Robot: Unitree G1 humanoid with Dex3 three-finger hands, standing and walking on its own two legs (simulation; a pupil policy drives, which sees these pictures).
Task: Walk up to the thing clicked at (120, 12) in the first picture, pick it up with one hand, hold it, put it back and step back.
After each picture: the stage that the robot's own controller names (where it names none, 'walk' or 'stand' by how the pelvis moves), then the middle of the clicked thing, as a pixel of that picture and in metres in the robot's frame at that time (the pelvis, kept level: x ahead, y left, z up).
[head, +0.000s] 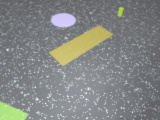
stand; (120, 11) +2.13 -0.60 -0.72
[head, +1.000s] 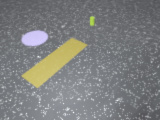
walk; (92, 21) +2.07 -0.05 -0.69
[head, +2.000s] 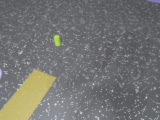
walk; (57, 40) +1.43 +0.35 -0.71
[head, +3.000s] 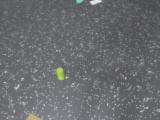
walk; (60, 73) +0.97 +0.30 -0.72
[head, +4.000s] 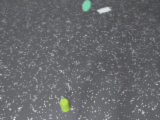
walk; (64, 105) +0.62 +0.21 -0.71
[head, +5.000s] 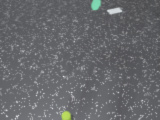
stand; (66, 118) +0.47 +0.15 -0.70
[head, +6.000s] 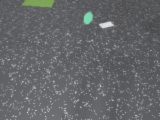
stand; out of the picture +0.40 +0.15 -0.72
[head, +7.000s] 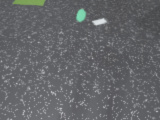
stand; out of the picture +0.38 +0.17 -0.72
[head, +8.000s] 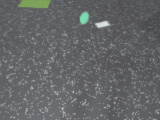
stand; out of the picture +0.41 +0.17 -0.73
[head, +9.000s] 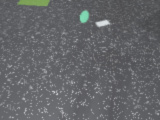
stand; out of the picture +0.39 +0.17 -0.73
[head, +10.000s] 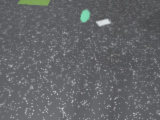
go down; out of the picture +0.39 +0.17 -0.73
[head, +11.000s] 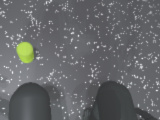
go down; (25, 53) +0.48 +0.20 -0.33
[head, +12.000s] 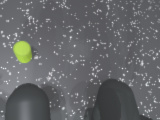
approach; (23, 52) +0.48 +0.20 -0.30
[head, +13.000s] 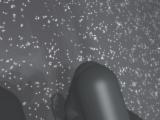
close in; out of the picture +0.47 +0.25 -0.23
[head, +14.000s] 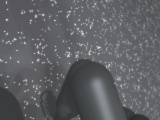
close; out of the picture +0.46 +0.26 -0.23
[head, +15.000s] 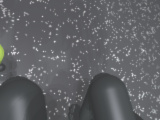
lift; out of the picture +0.39 +0.25 -0.13
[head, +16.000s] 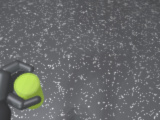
lift; (30, 92) +0.31 +0.16 +0.03
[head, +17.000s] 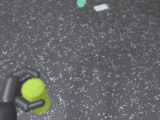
hold; (37, 96) +0.31 +0.15 +0.00
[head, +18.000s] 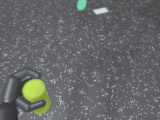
hold; (37, 97) +0.31 +0.15 +0.00
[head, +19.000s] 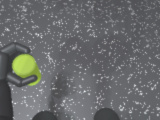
crouch; (28, 71) +0.39 +0.17 -0.06
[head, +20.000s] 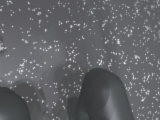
lower; out of the picture +0.47 +0.24 -0.15
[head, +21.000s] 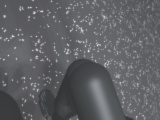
lower; out of the picture +0.44 +0.26 -0.24
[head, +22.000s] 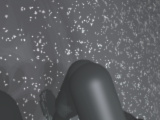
lower; out of the picture +0.45 +0.27 -0.23
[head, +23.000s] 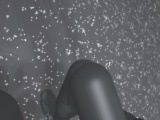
lower; out of the picture +0.45 +0.27 -0.23
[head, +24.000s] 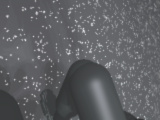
lower; out of the picture +0.44 +0.26 -0.23
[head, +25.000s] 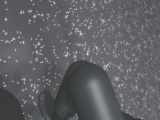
open; out of the picture +0.45 +0.24 -0.24
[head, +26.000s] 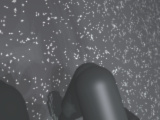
stand; out of the picture +0.44 +0.22 -0.25
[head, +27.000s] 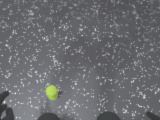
stand; (52, 92) +0.42 +0.15 -0.53
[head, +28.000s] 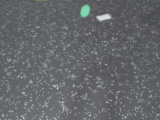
stand; out of the picture +0.38 +0.13 -0.66
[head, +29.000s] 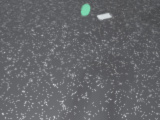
stand; out of the picture +0.38 +0.14 -0.66
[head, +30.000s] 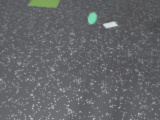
stand; out of the picture +0.40 +0.12 -0.72
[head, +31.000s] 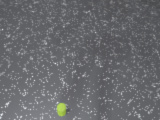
walk; (61, 109) +0.45 +0.09 -0.71
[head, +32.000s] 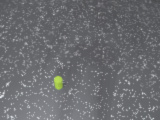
walk; (58, 82) +0.66 +0.17 -0.69
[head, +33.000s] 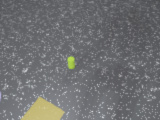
stand; (71, 62) +0.99 +0.17 -0.70
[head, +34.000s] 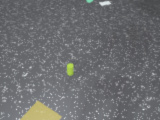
stand; (70, 69) +1.03 +0.12 -0.72
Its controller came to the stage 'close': yes
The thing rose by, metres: 0.72
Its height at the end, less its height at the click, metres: +0.00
